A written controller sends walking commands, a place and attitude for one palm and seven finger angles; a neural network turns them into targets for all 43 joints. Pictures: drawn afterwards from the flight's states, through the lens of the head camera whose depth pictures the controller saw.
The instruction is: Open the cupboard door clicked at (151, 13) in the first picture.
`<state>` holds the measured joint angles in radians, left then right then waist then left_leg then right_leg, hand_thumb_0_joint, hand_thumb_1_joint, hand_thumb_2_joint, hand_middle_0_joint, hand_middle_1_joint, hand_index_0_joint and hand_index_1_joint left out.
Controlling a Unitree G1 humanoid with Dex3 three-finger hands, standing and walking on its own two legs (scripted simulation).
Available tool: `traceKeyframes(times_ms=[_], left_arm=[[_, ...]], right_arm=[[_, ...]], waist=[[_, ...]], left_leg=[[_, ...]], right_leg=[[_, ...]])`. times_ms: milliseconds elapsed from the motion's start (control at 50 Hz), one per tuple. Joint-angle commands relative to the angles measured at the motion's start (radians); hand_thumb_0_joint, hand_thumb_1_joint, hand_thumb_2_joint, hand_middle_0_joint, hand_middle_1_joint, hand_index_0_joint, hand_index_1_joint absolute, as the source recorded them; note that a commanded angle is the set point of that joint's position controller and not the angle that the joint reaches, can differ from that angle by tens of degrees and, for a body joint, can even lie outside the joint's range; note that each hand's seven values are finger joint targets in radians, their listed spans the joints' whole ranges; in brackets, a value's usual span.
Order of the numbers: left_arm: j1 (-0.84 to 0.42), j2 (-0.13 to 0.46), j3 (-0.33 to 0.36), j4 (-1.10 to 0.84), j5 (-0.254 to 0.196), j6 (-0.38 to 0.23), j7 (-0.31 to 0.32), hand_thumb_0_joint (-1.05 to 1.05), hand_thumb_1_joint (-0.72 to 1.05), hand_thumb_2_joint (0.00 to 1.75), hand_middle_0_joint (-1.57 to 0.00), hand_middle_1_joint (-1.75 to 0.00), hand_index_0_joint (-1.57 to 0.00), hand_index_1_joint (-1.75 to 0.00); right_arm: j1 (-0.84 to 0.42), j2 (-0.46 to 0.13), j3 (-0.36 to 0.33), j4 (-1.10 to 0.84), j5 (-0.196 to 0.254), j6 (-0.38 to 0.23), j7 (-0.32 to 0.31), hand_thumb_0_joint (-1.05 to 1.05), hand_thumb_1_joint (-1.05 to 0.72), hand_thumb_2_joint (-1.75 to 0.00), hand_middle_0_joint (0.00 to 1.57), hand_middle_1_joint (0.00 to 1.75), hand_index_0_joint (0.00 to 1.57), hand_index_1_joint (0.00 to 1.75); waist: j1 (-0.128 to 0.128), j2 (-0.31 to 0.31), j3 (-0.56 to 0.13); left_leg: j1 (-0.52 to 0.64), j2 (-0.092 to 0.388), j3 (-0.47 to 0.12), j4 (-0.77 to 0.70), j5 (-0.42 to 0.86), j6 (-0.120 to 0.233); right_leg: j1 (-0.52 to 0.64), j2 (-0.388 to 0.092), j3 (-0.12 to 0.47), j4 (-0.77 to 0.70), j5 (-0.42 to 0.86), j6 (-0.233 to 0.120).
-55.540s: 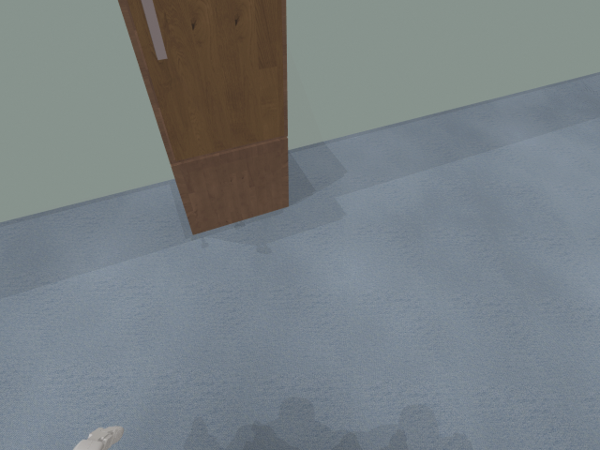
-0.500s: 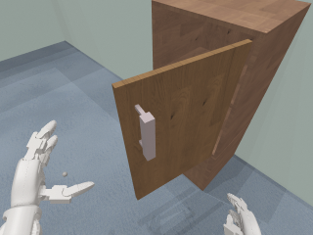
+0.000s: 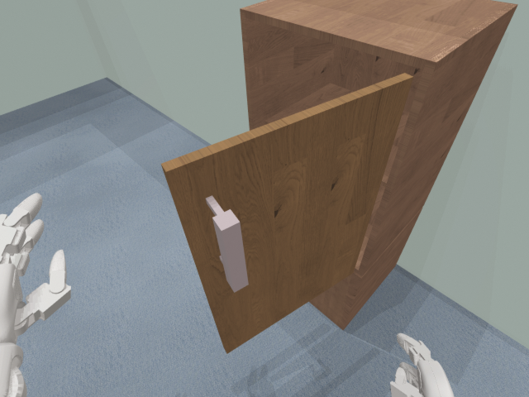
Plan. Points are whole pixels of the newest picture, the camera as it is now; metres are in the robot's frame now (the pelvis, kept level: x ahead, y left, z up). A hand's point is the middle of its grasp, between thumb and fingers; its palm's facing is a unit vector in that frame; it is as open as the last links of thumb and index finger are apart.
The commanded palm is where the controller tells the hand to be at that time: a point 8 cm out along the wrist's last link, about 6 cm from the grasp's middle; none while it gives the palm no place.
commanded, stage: draw the hand back to the body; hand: left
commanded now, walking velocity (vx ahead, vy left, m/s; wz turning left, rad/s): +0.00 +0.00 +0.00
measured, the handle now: (225, 244) +0.30 +0.10 +0.10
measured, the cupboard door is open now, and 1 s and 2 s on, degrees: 77 77 77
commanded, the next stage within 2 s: step back with the hand held close in 0.28 s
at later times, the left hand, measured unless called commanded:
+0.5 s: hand (75, 290) +0.18 +0.24 +0.16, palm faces +0.43 -0.79 -0.44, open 7.4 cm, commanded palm +0.13 +0.27 +0.17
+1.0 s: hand out of the picture +0.11 +0.29 +0.15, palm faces +0.38 -0.78 -0.50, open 7.4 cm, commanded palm +0.05 +0.33 +0.17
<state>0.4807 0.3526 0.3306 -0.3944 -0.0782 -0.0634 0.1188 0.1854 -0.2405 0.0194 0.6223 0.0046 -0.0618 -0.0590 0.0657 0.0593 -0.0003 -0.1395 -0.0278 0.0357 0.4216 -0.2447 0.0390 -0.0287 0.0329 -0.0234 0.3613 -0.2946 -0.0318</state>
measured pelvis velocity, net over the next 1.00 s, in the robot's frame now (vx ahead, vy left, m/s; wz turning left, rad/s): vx -0.10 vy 0.03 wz -0.02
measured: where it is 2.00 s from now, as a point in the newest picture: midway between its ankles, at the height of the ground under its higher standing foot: outside the picture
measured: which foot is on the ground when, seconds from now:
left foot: down 0.00-1.00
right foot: down 0.00-1.00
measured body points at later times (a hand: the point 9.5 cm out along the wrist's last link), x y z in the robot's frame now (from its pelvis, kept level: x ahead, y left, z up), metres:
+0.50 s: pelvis -0.01 -0.03 +0.00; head -0.01 -0.05 +0.45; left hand +0.15 +0.28 +0.18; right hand +0.18 -0.25 -0.09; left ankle -0.01 +0.09 -0.74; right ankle -0.06 -0.10 -0.74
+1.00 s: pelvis -0.10 +0.03 -0.01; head -0.09 +0.04 +0.44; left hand +0.08 +0.33 +0.18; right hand +0.07 -0.21 -0.09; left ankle -0.01 +0.09 -0.74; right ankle -0.06 -0.10 -0.74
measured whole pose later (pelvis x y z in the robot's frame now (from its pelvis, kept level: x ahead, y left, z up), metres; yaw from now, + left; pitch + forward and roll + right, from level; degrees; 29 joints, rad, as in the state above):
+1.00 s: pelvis -0.10 +0.03 -0.01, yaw -1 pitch -1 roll -2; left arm 0.57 0.44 0.43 -0.51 -0.05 -0.16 0.15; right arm 0.21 -0.23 0.00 0.53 0.01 0.00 -0.08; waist -0.01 0.03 0.03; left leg -0.37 -0.02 0.07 0.54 -0.16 0.09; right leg -0.29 0.04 0.01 0.54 -0.26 0.01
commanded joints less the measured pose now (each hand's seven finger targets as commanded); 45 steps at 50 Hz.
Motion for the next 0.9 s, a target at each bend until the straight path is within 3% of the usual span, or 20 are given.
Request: traceKeyframes(times_ms=[0, 120, 200, 300, 360, 380, 400, 420, 440, 460, 520, 540, 640, 680, 740, 760, 820, 880], left_arm=[[-0.07, 0.158, 0.085, -0.182, -0.001, -0.058, 0.009, 0.0, 0.9, 0.9, -0.2, -0.3, -0.2, -0.3], [-0.087, 0.196, 0.118, -0.209, -0.003, -0.068, 0.01, 0.0, 0.9, 0.9, -0.2, -0.3, -0.2, -0.3], [-0.083, 0.188, 0.111, -0.215, -0.003, -0.07, 0.01, 0.0, 0.9, 0.9, -0.2, -0.3, -0.2, -0.3], [-0.067, 0.177, 0.107, -0.172, -0.008, -0.069, 0.005, 0.0, 0.9, 0.9, -0.2, -0.3, -0.2, -0.3], [-0.07, 0.185, 0.114, -0.156, -0.01, -0.072, 0.003, 0.0, 0.9, 0.9, -0.2, -0.3, -0.2, -0.3], [-0.141, 0.221, 0.132, -0.237, -0.013, -0.083, 0.006, 0.0, 0.9, 0.9, -0.2, -0.3, -0.2, -0.3], [-0.204, 0.351, 0.259, -0.269, -0.003, -0.12, 0.014, 0.0, 0.9, 0.9, -0.2, -0.3, -0.2, -0.3], [-0.101, 0.264, 0.195, -0.18, 0.001, -0.121, 0.003, 0.0, 0.9, 0.9, -0.2, -0.3, -0.2, -0.3], [-0.098, 0.267, 0.186, -0.193, 0.008, -0.121, 0.0, 0.0, 0.9, 0.9, -0.2, -0.3, -0.2, -0.3], [-0.039, 0.231, 0.163, -0.162, 0.01, -0.115, -0.002, 0.0, 0.9, 0.9, -0.2, -0.3, -0.2, -0.3], [0.021, 0.195, 0.128, -0.162, 0.012, -0.102, -0.001, 0.0, 0.9, 0.9, -0.2, -0.3, -0.2, -0.3], [0.032, 0.206, 0.134, -0.185, 0.012, -0.105, 0.004, 0.0, 0.9, 0.9, -0.2, -0.3, -0.2, -0.3], [0.037, 0.292, 0.209, -0.29, 0.012, -0.102, 0.03, 0.0, 0.9, 0.9, -0.2, -0.3, -0.2, -0.3], [0.048, 0.286, 0.21, -0.312, 0.01, -0.104, 0.037, 0.0, 0.9, 0.9, -0.2, -0.3, -0.2, -0.3], [0.067, 0.307, 0.237, -0.334, 0.008, -0.114, 0.047, 0.0, 0.9, 0.9, -0.2, -0.3, -0.2, -0.3], [0.082, 0.288, 0.225, -0.336, 0.008, -0.117, 0.047, 0.0, 0.9, 0.9, -0.2, -0.3, -0.2, -0.3], [0.104, 0.269, 0.221, -0.318, 0.01, -0.127, 0.049, 0.0, 0.9, 0.9, -0.2, -0.3, -0.2, -0.3], [0.108, 0.245, 0.216, -0.296, 0.021, -0.141, 0.051, 0.0, 0.9, 0.9, -0.2, -0.3, -0.2, -0.3]], right_arm=[[-0.113, -0.102, -0.043, -0.162, 0.005, -0.043, -0.008, 0.0, -0.9, -0.9, 0.2, 0.3, 0.2, 0.3], [-0.125, -0.091, -0.04, -0.164, 0.004, -0.041, -0.017, 0.0, -0.9, -0.9, 0.2, 0.3, 0.2, 0.3], [-0.126, -0.088, -0.036, -0.161, 0.005, -0.044, -0.017, 0.0, -0.9, -0.9, 0.2, 0.3, 0.2, 0.3], [-0.131, -0.089, -0.04, -0.158, 0.004, -0.04, -0.018, 0.0, -0.9, -0.9, 0.2, 0.3, 0.2, 0.3], [-0.135, -0.089, -0.043, -0.154, 0.005, -0.036, -0.021, 0.0, -0.9, -0.9, 0.2, 0.3, 0.2, 0.3], [-0.141, -0.091, -0.041, -0.164, 0.008, -0.041, -0.022, 0.0, -0.9, -0.9, 0.2, 0.3, 0.2, 0.3], [-0.117, -0.112, -0.049, -0.185, 0.018, -0.025, -0.017, 0.0, -0.9, -0.9, 0.2, 0.3, 0.2, 0.3], [-0.124, -0.098, -0.051, -0.163, 0.009, -0.007, -0.018, 0.0, -0.9, -0.9, 0.2, 0.3, 0.2, 0.3], [-0.133, -0.103, -0.054, -0.175, 0.013, 0.005, -0.015, 0.0, -0.9, -0.9, 0.2, 0.3, 0.2, 0.3], [-0.127, -0.098, -0.054, -0.179, 0.013, 0.015, -0.016, 0.0, -0.9, -0.9, 0.2, 0.3, 0.2, 0.3], [-0.111, -0.107, -0.064, -0.199, 0.021, 0.043, -0.012, 0.0, -0.9, -0.9, 0.2, 0.3, 0.2, 0.3], [-0.112, -0.11, -0.068, -0.2, 0.023, 0.049, -0.015, 0.0, -0.9, -0.9, 0.2, 0.3, 0.2, 0.3], [-0.117, -0.104, -0.074, -0.227, 0.027, 0.074, -0.028, 0.0, -0.9, -0.9, 0.2, 0.3, 0.2, 0.3], [-0.108, -0.098, -0.073, -0.242, 0.03, 0.075, -0.031, 0.0, -0.9, -0.9, 0.2, 0.3, 0.2, 0.3], [-0.106, -0.106, -0.077, -0.244, 0.024, 0.07, -0.036, 0.0, -0.9, -0.9, 0.2, 0.3, 0.2, 0.3], [-0.099, -0.102, -0.075, -0.247, 0.026, 0.067, -0.034, 0.0, -0.9, -0.9, 0.2, 0.3, 0.2, 0.3], [-0.093, -0.112, -0.074, -0.249, 0.02, 0.052, -0.029, 0.0, -0.9, -0.9, 0.2, 0.3, 0.2, 0.3], [-0.086, -0.121, -0.072, -0.248, 0.016, 0.032, -0.025, 0.0, -0.9, -0.9, 0.2, 0.3, 0.2, 0.3]], waist=[[-0.007, -0.025, -0.071], [0.001, -0.027, -0.095], [-0.001, 0.029, -0.084], [-0.001, -0.046, -0.055], [0.0, -0.056, -0.058], [0.001, -0.027, -0.086], [-0.033, -0.052, -0.003], [-0.037, -0.124, -0.023], [-0.034, -0.105, -0.026], [-0.037, -0.122, -0.051], [-0.043, -0.097, -0.116], [-0.042, -0.059, -0.138], [-0.046, -0.062, -0.177], [-0.049, -0.063, -0.174], [-0.047, 0.004, -0.166], [-0.05, 0.011, -0.17], [-0.049, 0.058, -0.13], [-0.055, 0.081, -0.074]], left_leg=[[0.113, 0.055, -0.044, -0.027, 0.351, -0.01], [0.118, 0.044, -0.033, -0.017, 0.333, -0.003], [0.118, 0.042, -0.031, -0.018, 0.323, -0.006], [0.106, 0.041, -0.025, -0.019, 0.303, 0.0], [0.103, 0.04, -0.019, -0.017, 0.28, 0.004], [0.111, 0.037, -0.022, -0.014, 0.275, 0.004], [0.075, 0.055, -0.048, 0.05, 0.223, 0.021], [0.058, 0.051, -0.046, 0.08, 0.207, 0.021], [0.047, 0.046, -0.039, 0.094, 0.208, 0.02], [0.038, 0.047, -0.03, 0.102, 0.219, 0.019], [0.025, 0.064, -0.023, 0.104, 0.25, 0.014], [0.038, 0.072, -0.023, 0.094, 0.295, 0.015], [0.037, 0.098, -0.03, 0.105, 0.395, 0.01], [0.013, 0.104, -0.045, 0.097, 0.382, 0.005], [-0.025, 0.125, -0.079, 0.065, 0.37, 0.007], [-0.041, 0.134, -0.094, 0.051, 0.352, 0.008], [-0.143, 0.162, -0.142, -0.018, 0.202, 0.019], [-0.304, 0.194, -0.183, -0.111, -0.122, 0.035]], right_leg=[[-0.085, -0.033, 0.018, -0.043, 0.345, 0.017], [-0.071, -0.039, 0.027, -0.049, 0.378, 0.02], [-0.071, -0.041, 0.031, -0.055, 0.371, 0.017], [-0.079, -0.041, 0.034, -0.061, 0.386, 0.024], [-0.078, -0.047, 0.044, -0.068, 0.384, 0.028], [-0.07, -0.051, 0.049, -0.069, 0.385, 0.029], [-0.195, -0.108, 0.152, -0.12, 0.499, 0.058], [-0.171, -0.132, 0.141, -0.099, 0.583, 0.074], [-0.162, -0.144, 0.145, -0.083, 0.676, 0.083], [-0.14, -0.147, 0.132, -0.058, 0.733, 0.092], [-0.116, -0.151, 0.114, -0.008, 0.74, 0.102], [-0.11, -0.151, 0.104, 0.008, 0.742, 0.102], [-0.13, -0.137, 0.105, 0.047, 0.704, 0.092], [-0.138, -0.133, 0.116, 0.056, 0.633, 0.073], [-0.15, -0.116, 0.12, 0.068, 0.502, 0.055], [-0.145, -0.106, 0.121, 0.077, 0.452, 0.048], [-0.146, -0.071, 0.115, 0.095, 0.244, 0.033], [-0.113, -0.048, 0.101, 0.136, 0.068, 0.027]])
